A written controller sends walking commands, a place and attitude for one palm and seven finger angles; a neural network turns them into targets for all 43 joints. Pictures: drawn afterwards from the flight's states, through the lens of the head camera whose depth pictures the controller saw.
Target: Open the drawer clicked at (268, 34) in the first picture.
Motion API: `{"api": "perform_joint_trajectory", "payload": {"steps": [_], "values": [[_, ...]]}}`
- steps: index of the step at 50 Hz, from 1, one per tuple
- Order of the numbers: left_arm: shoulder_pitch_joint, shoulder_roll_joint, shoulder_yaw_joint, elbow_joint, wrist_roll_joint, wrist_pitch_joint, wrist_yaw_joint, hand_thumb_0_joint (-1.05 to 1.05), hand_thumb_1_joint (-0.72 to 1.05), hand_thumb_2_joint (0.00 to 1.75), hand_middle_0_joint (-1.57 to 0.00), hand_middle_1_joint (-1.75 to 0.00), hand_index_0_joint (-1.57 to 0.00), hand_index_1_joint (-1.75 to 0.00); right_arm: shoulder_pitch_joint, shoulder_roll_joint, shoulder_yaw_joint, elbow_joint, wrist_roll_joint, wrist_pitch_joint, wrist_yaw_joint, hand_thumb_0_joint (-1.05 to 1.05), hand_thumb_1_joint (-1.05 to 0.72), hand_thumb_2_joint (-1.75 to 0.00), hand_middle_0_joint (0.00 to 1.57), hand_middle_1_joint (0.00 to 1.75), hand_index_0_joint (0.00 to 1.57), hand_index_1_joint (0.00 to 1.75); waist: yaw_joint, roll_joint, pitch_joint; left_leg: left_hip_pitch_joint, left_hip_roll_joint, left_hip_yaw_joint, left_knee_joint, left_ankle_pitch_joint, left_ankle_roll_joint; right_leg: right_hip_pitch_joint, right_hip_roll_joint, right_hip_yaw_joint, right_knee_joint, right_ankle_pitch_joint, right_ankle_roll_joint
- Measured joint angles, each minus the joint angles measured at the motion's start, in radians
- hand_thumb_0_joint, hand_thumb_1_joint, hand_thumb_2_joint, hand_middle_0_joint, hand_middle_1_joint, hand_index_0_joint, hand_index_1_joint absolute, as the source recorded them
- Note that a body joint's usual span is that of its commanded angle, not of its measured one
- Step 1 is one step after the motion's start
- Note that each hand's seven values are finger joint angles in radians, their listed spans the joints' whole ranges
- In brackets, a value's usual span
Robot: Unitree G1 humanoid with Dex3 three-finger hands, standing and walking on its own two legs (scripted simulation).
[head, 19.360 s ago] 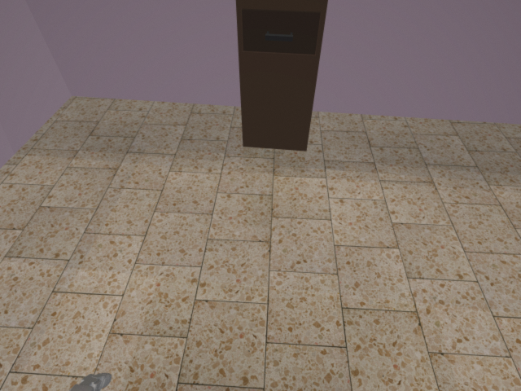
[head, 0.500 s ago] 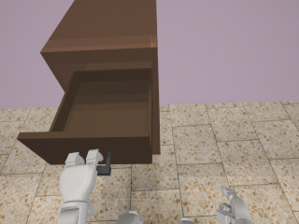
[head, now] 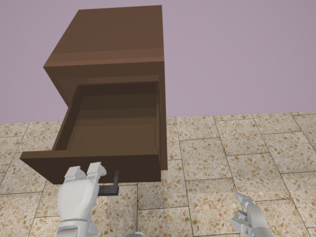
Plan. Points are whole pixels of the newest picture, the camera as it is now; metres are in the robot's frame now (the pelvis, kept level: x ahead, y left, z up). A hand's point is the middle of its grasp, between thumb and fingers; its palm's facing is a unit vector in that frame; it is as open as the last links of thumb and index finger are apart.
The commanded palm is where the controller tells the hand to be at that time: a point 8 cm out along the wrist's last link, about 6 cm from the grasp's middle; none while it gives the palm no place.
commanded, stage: lift the hand off the handle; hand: left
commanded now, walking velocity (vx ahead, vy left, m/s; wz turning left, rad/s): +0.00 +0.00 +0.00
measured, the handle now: (96, 182) +0.26 +0.20 -0.03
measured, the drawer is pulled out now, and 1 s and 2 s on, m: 0.30 0.30 0.30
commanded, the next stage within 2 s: draw the hand back to the body in 1.72 s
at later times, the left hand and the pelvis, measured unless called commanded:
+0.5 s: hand (80, 193) +0.22 +0.21 +0.02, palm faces +0.04 -0.12 -0.99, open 13.7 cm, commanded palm +0.19 +0.20 +0.08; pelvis +0.01 +0.00 +0.02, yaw +0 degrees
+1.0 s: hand (75, 186) +0.22 +0.20 +0.06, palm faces +0.08 -0.12 -0.99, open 13.8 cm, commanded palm +0.19 +0.20 +0.12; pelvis +0.01 +0.00 +0.03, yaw +0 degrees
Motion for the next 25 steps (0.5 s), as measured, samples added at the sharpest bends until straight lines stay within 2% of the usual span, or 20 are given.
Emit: {"api": "perform_joint_trajectory", "payload": {"steps": [12,17,25], "values": [[0.012,0.012,-0.003,-0.062,-0.024,0.048,-0.064,0.0,-0.49,0.3,-0.33,-1.2,-0.38,-1.24,0.007,0.01,0.019,-0.013,0.008,0.006,0.01,0.01,-0.91,-0.9,0.2,0.3,0.2,0.3,0.019,0.01,0.015,0.084,-0.006,-0.004,-0.069,0.019,0.004,0.088,-0.007,-0.002,-0.071,0.017,0.004],[0.026,0.016,-0.003,-0.094,-0.031,0.035,-0.099,0.0,-0.49,0.3,-0.33,-1.2,-0.37,-1.23,0.012,0.007,0.02,-0.022,0.006,0.003,0.013,0.01,-0.91,-0.9,0.2,0.3,0.2,0.3,0.025,0.007,0.02,0.112,-0.007,-0.005,-0.092,0.026,0.005,0.115,-0.008,-0.002,-0.094,0.024,0.005],[0.063,0.028,0.005,-0.164,-0.019,0.004,-0.104,0.0,-0.49,0.3,-0.32,-1.2,-0.34,-1.21,0.011,0.001,0.015,-0.03,0.002,0.002,0.031,0.01,-0.91,-0.9,0.2,0.3,0.2,0.3,0.032,0.008,0.024,0.137,-0.007,-0.001,-0.105,0.026,0.006,0.14,-0.007,0.002,-0.108,0.026,0.005]]}}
